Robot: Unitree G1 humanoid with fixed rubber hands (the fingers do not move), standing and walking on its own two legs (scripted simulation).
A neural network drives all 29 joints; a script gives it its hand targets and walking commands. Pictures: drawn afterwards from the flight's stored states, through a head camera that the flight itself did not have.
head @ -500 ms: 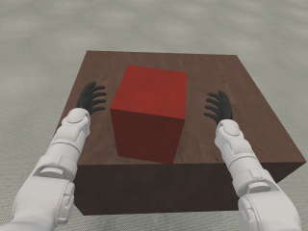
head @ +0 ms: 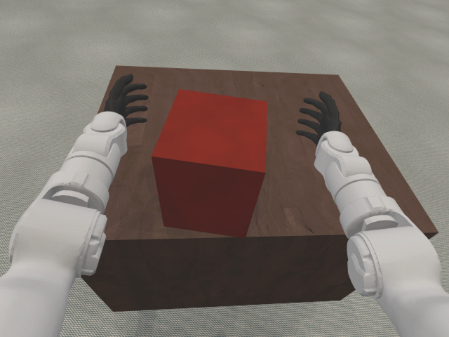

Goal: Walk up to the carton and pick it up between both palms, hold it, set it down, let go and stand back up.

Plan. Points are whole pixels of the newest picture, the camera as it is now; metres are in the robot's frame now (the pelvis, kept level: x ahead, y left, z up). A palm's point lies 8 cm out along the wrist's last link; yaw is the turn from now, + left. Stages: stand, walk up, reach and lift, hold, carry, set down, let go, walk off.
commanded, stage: reach and lift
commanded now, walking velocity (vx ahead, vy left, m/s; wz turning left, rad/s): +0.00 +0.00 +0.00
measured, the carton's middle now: (213, 166) +0.50 -0.02 -0.01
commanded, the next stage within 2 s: none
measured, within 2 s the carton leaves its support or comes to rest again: neither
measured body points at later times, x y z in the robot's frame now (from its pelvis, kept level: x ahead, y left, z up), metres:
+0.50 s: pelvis +0.00 -0.01 +0.00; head +0.07 +0.02 +0.44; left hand +0.51 +0.15 +0.11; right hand +0.46 -0.21 +0.11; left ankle +0.00 +0.13 -0.74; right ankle +0.01 -0.12 -0.74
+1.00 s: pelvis +0.00 +0.00 -0.02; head +0.13 +0.03 +0.41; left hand +0.51 +0.15 +0.03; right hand +0.46 -0.20 +0.02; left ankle +0.00 +0.13 -0.74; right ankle +0.01 -0.12 -0.74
